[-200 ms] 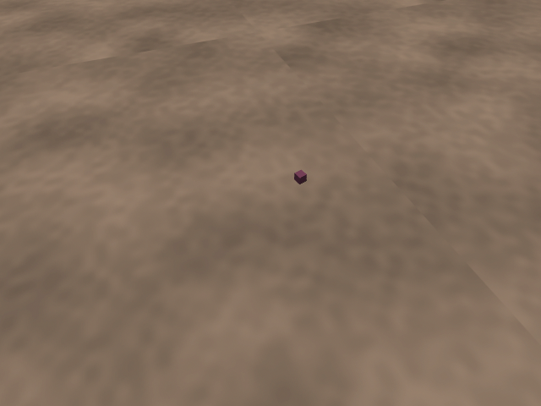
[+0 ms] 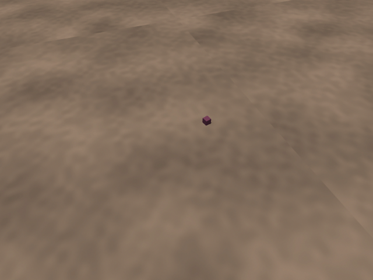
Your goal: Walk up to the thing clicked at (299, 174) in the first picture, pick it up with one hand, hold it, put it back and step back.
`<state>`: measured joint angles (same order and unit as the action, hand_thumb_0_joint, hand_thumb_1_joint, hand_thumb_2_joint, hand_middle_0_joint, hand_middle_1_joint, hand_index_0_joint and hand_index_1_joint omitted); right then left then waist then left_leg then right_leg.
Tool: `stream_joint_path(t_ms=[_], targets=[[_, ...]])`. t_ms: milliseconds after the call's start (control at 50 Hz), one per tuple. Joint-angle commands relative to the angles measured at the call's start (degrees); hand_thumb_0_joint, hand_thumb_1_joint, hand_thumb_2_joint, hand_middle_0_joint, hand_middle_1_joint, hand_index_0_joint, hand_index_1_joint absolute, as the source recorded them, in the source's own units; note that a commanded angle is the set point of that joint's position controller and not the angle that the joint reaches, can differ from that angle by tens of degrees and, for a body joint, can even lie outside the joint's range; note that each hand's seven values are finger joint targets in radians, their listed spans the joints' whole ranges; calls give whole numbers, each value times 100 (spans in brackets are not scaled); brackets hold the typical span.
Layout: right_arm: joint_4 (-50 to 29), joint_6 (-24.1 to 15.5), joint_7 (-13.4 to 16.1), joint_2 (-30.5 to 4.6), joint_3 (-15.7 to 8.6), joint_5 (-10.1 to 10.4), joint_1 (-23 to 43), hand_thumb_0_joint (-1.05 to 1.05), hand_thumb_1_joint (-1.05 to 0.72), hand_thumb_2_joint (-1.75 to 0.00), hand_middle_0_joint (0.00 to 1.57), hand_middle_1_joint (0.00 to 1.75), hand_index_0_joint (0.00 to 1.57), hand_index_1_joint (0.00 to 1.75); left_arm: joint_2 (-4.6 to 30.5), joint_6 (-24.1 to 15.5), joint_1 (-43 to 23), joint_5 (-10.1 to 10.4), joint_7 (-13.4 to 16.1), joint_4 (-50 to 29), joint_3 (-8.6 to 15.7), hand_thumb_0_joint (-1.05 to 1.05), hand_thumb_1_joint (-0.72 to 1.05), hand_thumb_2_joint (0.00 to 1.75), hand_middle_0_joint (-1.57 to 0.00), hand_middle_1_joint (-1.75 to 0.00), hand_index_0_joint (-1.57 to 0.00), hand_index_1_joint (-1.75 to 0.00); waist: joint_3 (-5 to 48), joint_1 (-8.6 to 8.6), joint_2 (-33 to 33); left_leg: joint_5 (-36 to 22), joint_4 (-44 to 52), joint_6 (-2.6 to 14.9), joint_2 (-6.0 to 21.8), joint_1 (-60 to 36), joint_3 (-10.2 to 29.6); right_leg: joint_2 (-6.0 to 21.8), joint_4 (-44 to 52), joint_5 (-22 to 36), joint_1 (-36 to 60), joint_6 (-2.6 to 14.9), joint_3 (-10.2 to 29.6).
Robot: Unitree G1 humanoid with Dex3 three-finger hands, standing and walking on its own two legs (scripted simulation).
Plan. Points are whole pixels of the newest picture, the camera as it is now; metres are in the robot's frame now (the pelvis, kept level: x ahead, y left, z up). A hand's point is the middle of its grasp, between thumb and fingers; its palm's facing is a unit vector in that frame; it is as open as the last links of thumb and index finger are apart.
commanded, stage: stand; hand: left
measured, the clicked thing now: (206, 120) +1.33 -0.17 -0.76
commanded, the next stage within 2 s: walk up in 0.92 s
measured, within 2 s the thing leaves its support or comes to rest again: neither
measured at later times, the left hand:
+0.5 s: hand out of the picture +0.08 +0.25 -0.16, palm faces -0.03 -0.94 -0.34, open 7.4 cm
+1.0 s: hand out of the picture +0.08 +0.25 -0.15, palm faces -0.06 -0.94 -0.33, open 7.4 cm
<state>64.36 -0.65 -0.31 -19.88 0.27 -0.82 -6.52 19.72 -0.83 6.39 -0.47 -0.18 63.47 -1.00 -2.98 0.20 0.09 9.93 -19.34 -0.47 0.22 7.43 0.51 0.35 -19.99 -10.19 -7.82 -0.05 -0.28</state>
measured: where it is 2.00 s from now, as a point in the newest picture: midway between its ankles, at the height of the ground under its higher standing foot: (222, 245)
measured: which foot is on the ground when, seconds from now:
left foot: down 0.00-1.00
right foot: down 0.00-0.96, up 0.98-1.00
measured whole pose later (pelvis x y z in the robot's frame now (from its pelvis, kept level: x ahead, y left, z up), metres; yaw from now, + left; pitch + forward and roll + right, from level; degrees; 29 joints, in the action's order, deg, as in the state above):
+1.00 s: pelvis +0.01 +0.00 +0.00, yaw -3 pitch -1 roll +1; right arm 60.9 -2.4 -1.5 -20.0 -2.1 -2.3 -8.5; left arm 21.0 0.5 10.1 -1.8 -2.8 61.2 2.1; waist -1.6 -0.4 -0.6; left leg 16.2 -20.8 1.4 0.5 7.1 -2.1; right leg 0.3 -33.8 -21.6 -13.8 1.1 0.7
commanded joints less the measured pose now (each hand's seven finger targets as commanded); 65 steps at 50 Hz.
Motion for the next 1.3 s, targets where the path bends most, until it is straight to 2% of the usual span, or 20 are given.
stream_joint_path(t_ms=[0,140,260,420,680,880,900,920,940,960,980,1020,1120,1160,1180,1200,1220,1240,1260,1280], targets=[[-325,-131,68,-1205,-237,39,230,0,-90,-90,20,30,20,30,1212,-119,-236,2,70,-336,261,0,90,90,-20,-30,-20,-30,520,-9,-16,-736,255,190,672,-156,519,686,330,749,140,157,585],[-280,-111,75,-1179,-225,39,219,0,-90,-90,20,30,20,30,1225,-90,-220,12,70,-303,267,0,90,90,-20,-30,-20,-30,338,-27,-44,-496,361,160,657,-79,532,653,379,490,76,162,571],[-310,-129,84,-1245,-246,41,262,0,-90,-90,20,30,20,30,1197,-103,-179,-2,67,-318,274,0,90,90,-20,-30,-20,-30,580,-47,45,-859,261,202,704,-263,506,698,332,915,241,164,574],[-308,-115,92,-1206,-229,46,231,0,-90,-90,20,30,20,30,1236,-77,-218,1,76,-289,298,0,90,90,-20,-30,-20,-30,365,-28,-23,-609,364,174,683,-170,520,675,367,640,149,165,558],[-354,-126,90,-1259,-242,34,248,0,-90,-90,20,30,20,30,1238,-100,-206,-4,72,-320,294,0,90,90,-20,-30,-20,-30,571,-33,23,-915,296,190,715,-325,498,719,355,911,255,158,561],[-323,-115,83,-1217,-220,43,198,0,-90,-90,20,30,20,30,1246,-82,-146,-5,58,-267,303,0,90,90,-20,-30,-20,-30,308,-35,-3,-440,431,177,666,-112,538,688,424,489,169,161,565],[-711,-272,4,-1887,-649,-131,-241,0,-90,-90,20,30,20,30,1740,-64,182,-146,-147,-729,714,0,90,90,-20,-30,-20,-30,857,144,-84,2342,9,575,662,-932,557,283,-123,-2053,-672,328,673],[-544,-311,-15,-2032,-771,-162,-593,0,-90,-90,20,30,20,30,1609,-15,-249,-189,-239,-774,707,0,90,90,-20,-30,-20,-30,359,429,273,3421,346,818,1035,-1369,1054,132,-803,-2464,-2147,281,389],[-559,-337,1,-2261,-896,-184,-774,0,-90,-90,20,30,20,30,1481,35,-563,-182,-310,-963,713,0,90,90,-20,-30,-20,-30,-46,585,1104,4052,1178,1129,1887,-1345,2017,-7,-2371,-1764,-3017,151,0],[-692,-378,5,-2309,-940,-163,-726,0,-90,-90,20,30,20,30,1555,34,-647,-248,-343,-1095,745,0,90,90,-20,-30,-20,-30,-251,557,784,3659,1319,1401,2485,-1106,2364,271,-2902,-1666,-3417,136,414],[-796,-422,11,-2315,-960,-160,-629,0,-90,-90,20,30,20,30,1542,-6,-493,-219,-359,-1141,738,0,90,90,-20,-30,-20,-30,-278,452,560,3219,1348,1496,2649,-1033,2424,488,-3004,-1536,-3393,161,690],[-985,-493,15,-1981,-906,-166,-401,0,-90,-90,20,30,20,30,1574,-71,-220,-167,-454,-1134,787,0,90,90,-20,-30,-20,-30,-168,195,231,2586,1261,1344,2258,-925,1835,679,-3110,-1259,-3093,137,800],[-1355,-486,-130,-2011,-937,-234,193,0,-90,-90,20,30,20,30,1399,-28,324,-130,-667,-1204,844,0,90,90,-20,-30,-20,-30,-87,-105,1149,2144,926,951,1511,218,126,609,-1882,-820,-1394,28,-16],[-1406,-437,-153,-1935,-911,-234,206,0,-90,-90,20,30,20,30,1433,-67,616,-130,-630,-1094,895,0,90,90,-20,-30,-20,-30,-18,-221,922,2008,361,866,1330,539,-236,439,-1496,-402,-702,44,-276],[-1444,-399,-152,-1916,-903,-209,275,0,-90,-90,20,30,20,30,1434,-88,1034,-151,-588,-955,923,0,90,90,-20,-30,-20,-30,72,-440,708,2224,-167,824,1271,911,-428,320,-1338,-13,-97,77,-526],[-1431,-356,-143,-1739,-847,-235,156,0,-90,-90,20,30,20,30,1622,-126,1529,-178,-528,-767,1003,0,90,90,-20,-30,-20,-30,243,-592,9,2290,-1142,729,1043,1327,-609,124,-1417,-175,587,41,-551],[-1437,-326,-151,-1421,-719,-227,-120,0,-90,-90,20,30,20,30,1888,-176,2183,-192,-422,-640,1129,0,90,90,-20,-30,-20,-30,550,-886,-1060,2087,-2676,604,683,1934,-856,50,-1164,-803,1464,169,-237],[-1579,-310,-180,-944,-525,-172,-237,0,-90,-90,20,30,20,30,2318,-208,2554,-223,-307,-676,1252,0,90,90,-20,-30,-20,-30,381,-1058,-2442,2719,-4298,393,30,3033,-838,892,-71,-2749,1517,426,1537],[-1732,-282,-207,-1284,-580,-38,-303,0,-90,-90,20,30,20,30,2565,-251,1979,-183,-300,-1055,1208,0,90,90,-20,-30,-20,-30,198,-692,-1978,2338,-4823,194,-82,3322,-334,2018,1438,-4186,858,1066,4061],[-1664,-266,-174,-1766,-723,-101,-165,0,-90,-90,20,30,20,30,2717,-248,1395,-85,-317,-1224,1192,0,90,90,-20,-30,-20,-30,-411,-486,-1345,2171,-4807,171,363,2985,87,2321,1585,-4655,-176,1414,4500]])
